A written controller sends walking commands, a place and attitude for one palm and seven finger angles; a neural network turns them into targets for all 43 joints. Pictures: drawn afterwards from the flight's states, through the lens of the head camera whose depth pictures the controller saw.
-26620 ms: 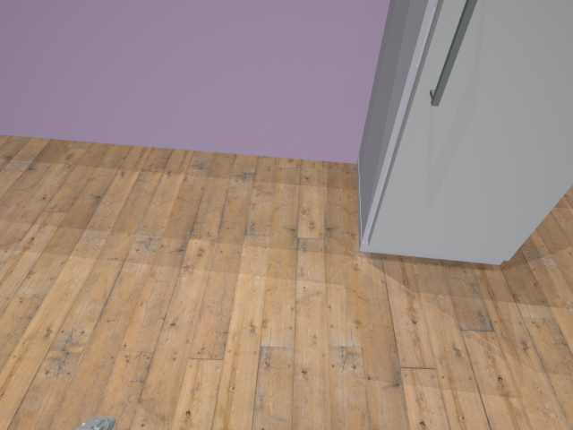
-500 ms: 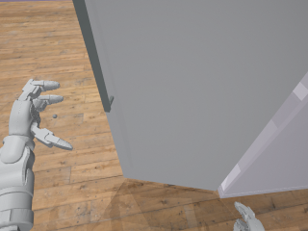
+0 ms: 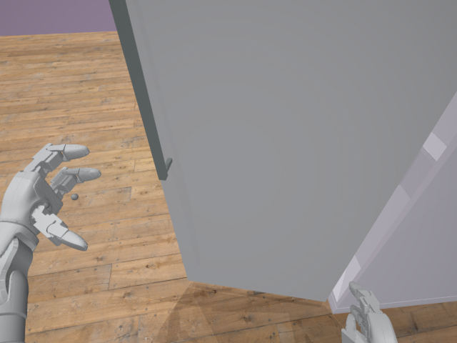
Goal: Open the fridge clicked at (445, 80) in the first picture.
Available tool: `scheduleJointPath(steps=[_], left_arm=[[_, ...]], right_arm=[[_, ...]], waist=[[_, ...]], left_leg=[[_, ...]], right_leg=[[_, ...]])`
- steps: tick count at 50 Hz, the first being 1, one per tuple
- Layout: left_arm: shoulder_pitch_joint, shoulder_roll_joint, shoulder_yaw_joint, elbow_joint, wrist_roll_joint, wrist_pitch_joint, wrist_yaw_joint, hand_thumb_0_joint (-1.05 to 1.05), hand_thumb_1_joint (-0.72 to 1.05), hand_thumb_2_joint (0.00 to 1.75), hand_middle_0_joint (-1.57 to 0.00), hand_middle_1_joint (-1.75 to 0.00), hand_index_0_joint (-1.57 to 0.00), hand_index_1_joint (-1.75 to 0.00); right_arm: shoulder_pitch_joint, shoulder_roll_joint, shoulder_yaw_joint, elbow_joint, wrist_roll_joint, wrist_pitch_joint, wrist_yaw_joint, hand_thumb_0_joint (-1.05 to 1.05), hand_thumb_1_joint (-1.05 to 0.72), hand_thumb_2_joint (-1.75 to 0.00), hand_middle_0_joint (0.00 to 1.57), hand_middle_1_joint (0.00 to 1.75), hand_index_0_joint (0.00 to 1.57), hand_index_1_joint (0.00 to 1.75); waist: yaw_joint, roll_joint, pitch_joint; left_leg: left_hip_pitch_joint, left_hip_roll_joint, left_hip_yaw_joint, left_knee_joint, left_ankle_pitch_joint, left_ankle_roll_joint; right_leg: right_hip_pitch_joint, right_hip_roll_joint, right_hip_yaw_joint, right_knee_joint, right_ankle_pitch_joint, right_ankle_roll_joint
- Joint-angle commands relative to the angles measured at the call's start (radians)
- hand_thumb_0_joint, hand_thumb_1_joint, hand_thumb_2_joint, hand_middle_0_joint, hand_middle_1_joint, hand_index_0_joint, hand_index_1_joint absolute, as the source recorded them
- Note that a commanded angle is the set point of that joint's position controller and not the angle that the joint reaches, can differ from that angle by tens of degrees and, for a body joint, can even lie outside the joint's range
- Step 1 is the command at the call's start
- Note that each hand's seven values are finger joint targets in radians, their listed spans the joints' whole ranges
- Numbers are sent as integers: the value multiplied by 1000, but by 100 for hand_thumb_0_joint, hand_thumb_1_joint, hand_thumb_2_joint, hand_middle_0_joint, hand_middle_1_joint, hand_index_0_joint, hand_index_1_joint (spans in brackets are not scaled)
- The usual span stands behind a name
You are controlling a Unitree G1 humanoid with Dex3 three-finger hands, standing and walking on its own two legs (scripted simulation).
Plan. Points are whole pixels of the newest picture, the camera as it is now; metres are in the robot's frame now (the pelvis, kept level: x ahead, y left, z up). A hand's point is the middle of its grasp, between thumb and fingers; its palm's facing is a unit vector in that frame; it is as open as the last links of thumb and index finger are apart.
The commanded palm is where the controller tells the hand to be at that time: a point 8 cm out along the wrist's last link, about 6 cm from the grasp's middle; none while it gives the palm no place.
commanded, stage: draw the hand back to the body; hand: left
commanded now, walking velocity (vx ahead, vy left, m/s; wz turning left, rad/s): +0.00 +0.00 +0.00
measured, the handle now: (148, 98) +0.47 +0.20 +0.21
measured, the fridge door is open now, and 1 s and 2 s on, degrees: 76 76 76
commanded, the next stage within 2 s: step back with the hand held close in 1.32 s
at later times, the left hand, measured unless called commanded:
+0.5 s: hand (53, 223) +0.23 +0.28 +0.15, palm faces +0.45 -0.84 -0.29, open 13.1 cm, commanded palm +0.18 +0.31 +0.17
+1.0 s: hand (42, 236) +0.20 +0.27 +0.17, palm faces +0.47 -0.80 -0.38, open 8.3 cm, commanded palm +0.15 +0.30 +0.18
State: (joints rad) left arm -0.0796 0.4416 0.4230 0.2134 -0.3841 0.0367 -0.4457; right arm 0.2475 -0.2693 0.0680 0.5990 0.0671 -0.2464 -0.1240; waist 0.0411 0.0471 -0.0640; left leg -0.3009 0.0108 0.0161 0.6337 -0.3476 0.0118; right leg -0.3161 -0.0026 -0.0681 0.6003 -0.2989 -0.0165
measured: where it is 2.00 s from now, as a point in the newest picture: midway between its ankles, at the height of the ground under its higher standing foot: outside the picture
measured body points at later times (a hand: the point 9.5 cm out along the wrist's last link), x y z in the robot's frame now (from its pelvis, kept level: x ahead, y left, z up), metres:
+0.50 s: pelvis +0.00 +0.00 +0.01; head -0.01 -0.01 +0.46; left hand +0.20 +0.32 +0.17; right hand +0.18 -0.21 -0.07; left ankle -0.01 +0.11 -0.73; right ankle +0.01 -0.11 -0.73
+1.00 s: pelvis +0.01 +0.00 +0.01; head -0.01 -0.02 +0.46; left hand +0.17 +0.31 +0.19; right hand +0.20 -0.22 -0.06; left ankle -0.01 +0.11 -0.73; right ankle +0.01 -0.11 -0.73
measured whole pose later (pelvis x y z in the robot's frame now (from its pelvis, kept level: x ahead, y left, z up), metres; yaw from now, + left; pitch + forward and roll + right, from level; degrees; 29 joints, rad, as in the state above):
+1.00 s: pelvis +0.01 +0.00 +0.01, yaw +0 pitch -5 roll +0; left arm 0.43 0.34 0.33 -0.35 -0.06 -0.10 0.12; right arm 0.19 -0.23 0.02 0.66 -0.01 -0.16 -0.08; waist 0.08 0.05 0.01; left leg -0.08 0.00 0.03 0.43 -0.28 0.01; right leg -0.11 -0.01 -0.05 0.42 -0.24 -0.01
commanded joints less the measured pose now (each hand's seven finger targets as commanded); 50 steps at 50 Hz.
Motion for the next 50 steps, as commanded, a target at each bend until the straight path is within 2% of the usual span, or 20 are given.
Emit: scheduleJointPath(steps=[1, 3, 5, 7, 10, 12, 13, 14, 15, 16, 18, 20, 22, 24, 26, 32, 33, 39, 46, 50], left_arm=[[-91, 231, 135, -238, -28, 1, 20, 0, -55, 20, -25, -115, -25, -115], [-99, 210, 108, -291, -21, 23, 26, 0, -55, 20, -25, -115, -25, -115], [-120, 221, 115, -364, -18, 18, 41, 0, -55, 20, -25, -115, -25, -115], [-164, 206, 93, -382, -13, 11, 51, 0, -55, 20, -25, -115, -25, -115], [-208, 222, 91, -441, -3, -17, 69, 0, -44, 25, -25, -109, -25, -109], [-201, 194, 62, -438, 3, -20, 71, 0, -37, 29, -24, -104, -24, -104], [-256, 294, 96, -521, 168, -90, 278, 0, -33, 31, -24, -102, -24, -102], [-153, 205, 57, -459, 184, -104, 369, 0, -30, 32, -24, -100, -24, -100], [-55, 157, 33, -445, 213, -115, 425, 0, -26, 34, -24, -98, -24, -98], [-2, 111, -4, -483, 231, -130, 460, 0, -22, 36, -24, -96, -24, -96], [63, 110, -4, -542, 262, -159, 512, 0, -15, 39, -24, -92, -24, -92], [86, 127, 3, -586, 286, -179, 545, 0, -8, 43, -23, -87, -23, -87], [97, 110, -15, -596, 303, -191, 565, 0, -1, 46, -23, -83, -23, -83], [132, 133, 11, -603, 315, -197, 580, 0, 7, 50, -23, -79, -23, -79], [146, 109, -5, -617, 320, -201, 584, 0, 14, 53, -23, -75, -23, -75], [213, 113, 12, -658, 333, -211, 592, 0, 36, 64, -22, -62, -22, -62], [247, 89, -5, -658, 332, -209, 589, 0, 39, 65, -22, -60, -22, -60], [364, 95, 19, -700, 330, -201, 582, 0, 61, 76, -21, -47, -21, -47], [398, 88, 21, -777, 328, -202, 582, 0, 86, 88, -20, -32, -20, -32], [385, 91, 22, -773, 331, -201, 587, 0, 90, 90, -20, -30, -20, -30]], right_arm=[[-112, -124, -52, -176, 5, -59, 14, 0, -90, -90, 20, 30, 20, 30], [-114, -123, -51, -181, 7, -56, 13, 0, -90, -90, 20, 30, 20, 30], [-118, -122, -55, -181, 5, -63, 5, 0, -90, -90, 20, 30, 20, 30], [-115, -118, -49, -166, 4, -66, -8, 0, -90, -90, 20, 30, 20, 30], [-126, -117, -47, -150, 1, -83, -24, 0, -90, -90, 20, 30, 20, 30], [-132, -111, -40, -140, 1, -91, -33, 0, -90, -90, 20, 30, 20, 30], [-121, -103, -50, -117, -53, -88, -12, 0, -90, -90, 20, 30, 20, 30], [-122, -105, -52, -91, -62, -88, -7, 0, -90, -90, 20, 30, 20, 30], [-118, -100, -54, -86, -62, -76, 0, 0, -90, -90, 20, 30, 20, 30], [-130, -90, -55, -91, -62, -67, 6, 0, -90, -90, 20, 30, 20, 30], [-129, -88, -60, -89, -67, -50, 15, 0, -90, -90, 20, 30, 20, 30], [-134, -93, -66, -86, -70, -38, 22, 0, -90, -90, 20, 30, 20, 30], [-143, -85, -67, -81, -70, -28, 23, 0, -90, -90, 20, 30, 20, 30], [-147, -88, -75, -70, -71, -17, 20, 0, -90, -90, 20, 30, 20, 30], [-158, -76, -73, -72, -71, -7, 20, 0, -90, -90, 20, 30, 20, 30], [-161, -72, -77, -68, -76, 9, 22, 0, -90, -90, 20, 30, 20, 30], [-162, -66, -79, -71, -75, 11, 25, 0, -90, -90, 20, 30, 20, 30], [-163, -67, -89, -81, -75, 25, 32, 0, -90, -90, 20, 30, 20, 30], [-169, -53, -84, -93, -78, 33, 32, 0, -90, -90, 20, 30, 20, 30], [-167, -57, -83, -86, -79, 33, 28, 0, -90, -90, 20, 30, 20, 30]], waist=[[47, -7, -147], [34, -2, -126], [29, -5, -133], [15, 13, -97], [12, 42, -106], [10, 53, -89], [15, 49, -10], [6, 22, 30], [10, 2, 29], [14, 32, -9], [23, 68, -62], [28, 24, -95], [26, 27, -69], [28, -3, -55], [28, 20, -33], [37, 27, -38], [34, 19, -21], [41, -10, -17], [38, 26, 10], [34, 2, 23]], left_leg=[[-6, -12, -28, -103, 272, 5], [8, -11, -27, -110, 257, 6], [25, -10, -28, -109, 252, 10], [39, -12, -36, -122, 214, 8], [62, -14, -45, -137, 171, 9], [75, -15, -50, -151, 160, 7], [10, -27, -45, -167, 119, 3], [-5, -22, -41, -180, 71, -1], [-1, -15, -45, -200, 50, -3], [26, -14, -35, -207, 65, 1], [62, -8, -30, -223, 122, -2], [83, -2, -22, -231, 190, 1], [98, 1, -16, -243, 203, 1], [105, 5, -13, -251, 234, 3], [113, 4, -7, -261, 242, 2], [149, 2, -1, -269, 314, -3], [147, 5, -4, -268, 324, -4], [164, 9, 9, -261, 399, -1], [168, 5, 16, -265, 350, -1], [167, 3, 16, -271, 317, 1]], right_leg=[[143, -8, 42, -70, 289, -4], [121, -1, 37, -82, 262, -3], [121, 1, 41, -91, 250, 0], [91, 10, 35, -107, 192, -1], [94, 9, 40, -127, 127, -2], [93, 12, 29, -134, 111, -4], [73, -4, 52, -185, 36, 1], [64, -14, 44, -200, -6, 0], [84, -16, 35, -195, -16, 1], [113, -21, 37, -189, 5, 0], [172, -20, 31, -174, 68, -6], [211, -18, 33, -180, 129, -5], [206, -15, 31, -187, 132, -3], [222, -13, 29, -196, 153, -3], [225, -16, 29, -201, 157, -2], [250, -12, 23, -208, 211, 0], [249, -13, 21, -206, 213, 1], [267, -14, 23, -213, 280, 8], [255, -14, 26, -227, 249, 10], [244, -11, 24, -239, 224, 11]])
